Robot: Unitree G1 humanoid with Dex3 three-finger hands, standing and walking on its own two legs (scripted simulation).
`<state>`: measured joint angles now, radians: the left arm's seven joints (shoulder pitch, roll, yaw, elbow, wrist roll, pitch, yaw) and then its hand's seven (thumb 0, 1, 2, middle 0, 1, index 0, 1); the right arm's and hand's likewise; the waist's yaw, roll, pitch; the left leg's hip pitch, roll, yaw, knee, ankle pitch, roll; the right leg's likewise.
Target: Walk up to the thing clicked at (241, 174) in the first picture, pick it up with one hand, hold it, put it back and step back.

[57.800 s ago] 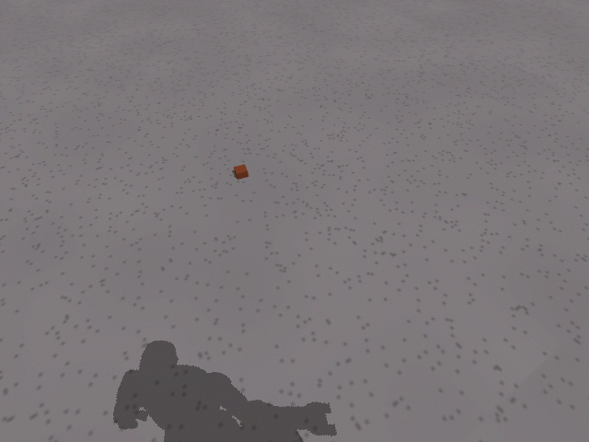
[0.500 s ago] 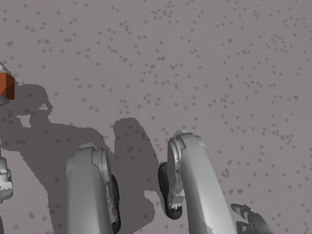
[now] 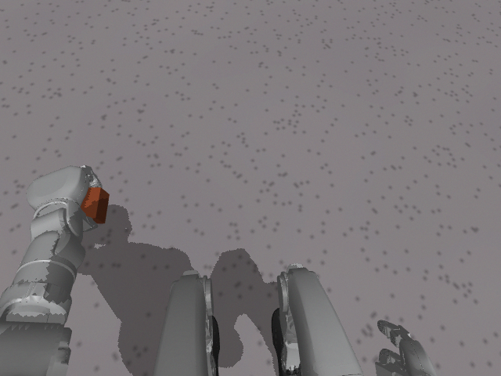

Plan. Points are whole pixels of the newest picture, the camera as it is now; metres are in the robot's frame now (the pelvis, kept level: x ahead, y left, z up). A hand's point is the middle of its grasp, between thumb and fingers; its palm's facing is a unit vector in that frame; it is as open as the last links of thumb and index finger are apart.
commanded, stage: lift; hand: left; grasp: from above
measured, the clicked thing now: (86, 205) +0.42 +0.30 -0.11
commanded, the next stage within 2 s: hold in 0.76 s
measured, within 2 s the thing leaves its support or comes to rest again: neither
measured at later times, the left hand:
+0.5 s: hand (60, 179) +0.38 +0.25 +0.07, palm faces -0.41 -0.21 -0.89, open 8.6 cm
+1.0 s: hand (56, 133) +0.41 +0.22 +0.14, palm faces -0.39 -0.20 -0.90, open 8.4 cm
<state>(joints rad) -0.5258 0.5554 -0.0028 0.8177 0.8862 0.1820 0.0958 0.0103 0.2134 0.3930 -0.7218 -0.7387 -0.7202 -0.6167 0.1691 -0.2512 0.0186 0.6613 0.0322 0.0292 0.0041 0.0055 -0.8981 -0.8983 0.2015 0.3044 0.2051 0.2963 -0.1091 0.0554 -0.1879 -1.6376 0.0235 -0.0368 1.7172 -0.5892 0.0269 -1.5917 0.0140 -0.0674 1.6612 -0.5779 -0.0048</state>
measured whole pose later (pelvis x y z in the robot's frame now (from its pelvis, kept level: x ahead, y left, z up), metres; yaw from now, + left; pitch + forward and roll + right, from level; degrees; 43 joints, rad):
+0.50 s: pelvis +0.05 +0.00 +0.16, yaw +1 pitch +16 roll -2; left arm -0.43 0.36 -0.16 0.91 0.83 0.31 0.19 0.02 0.22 0.35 -0.76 -0.69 -0.75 -0.59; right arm 0.27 -0.24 0.00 0.78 0.05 -0.09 -0.07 0.01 -0.90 -0.90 0.20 0.30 0.20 0.30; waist -0.08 0.05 -0.13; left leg -0.89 0.03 0.00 1.06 -0.45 0.01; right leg -0.86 0.03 -0.02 1.02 -0.43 -0.01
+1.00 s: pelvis +0.09 -0.01 +0.21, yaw +1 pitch +10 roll +0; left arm -0.41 0.29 -0.22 0.88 0.84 0.36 0.17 0.02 0.29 0.22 -0.83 -0.58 -0.81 -0.44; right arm 0.26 -0.25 -0.01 0.78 0.05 -0.07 -0.04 0.01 -0.90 -0.90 0.20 0.30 0.20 0.30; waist -0.05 0.05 -0.10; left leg -0.54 0.01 0.02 0.73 -0.36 0.01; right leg -0.53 0.02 0.00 0.72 -0.35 -0.01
